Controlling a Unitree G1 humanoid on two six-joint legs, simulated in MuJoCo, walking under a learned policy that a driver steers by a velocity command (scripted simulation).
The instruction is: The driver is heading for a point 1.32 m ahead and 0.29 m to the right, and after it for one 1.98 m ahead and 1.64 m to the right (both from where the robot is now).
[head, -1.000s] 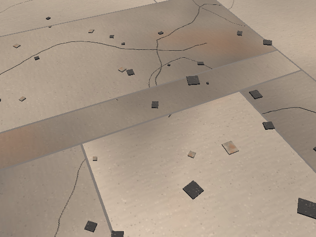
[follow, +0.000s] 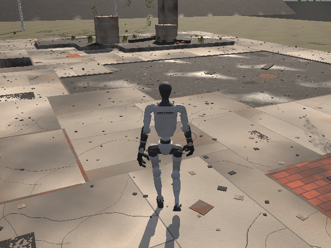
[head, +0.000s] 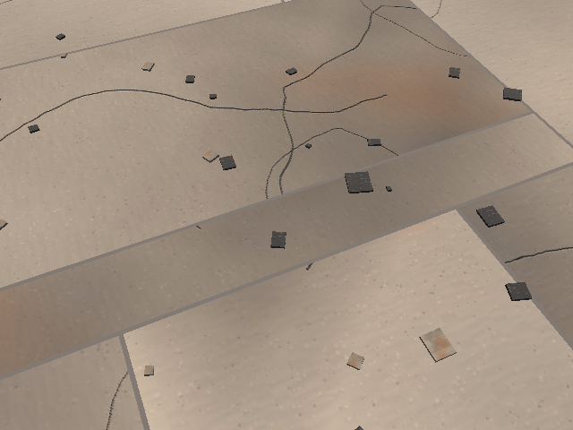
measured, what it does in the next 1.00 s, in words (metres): walks ahead, turning right: right foot, then left foot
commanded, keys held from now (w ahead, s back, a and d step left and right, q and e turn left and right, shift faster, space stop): w+e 0.68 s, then w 0.32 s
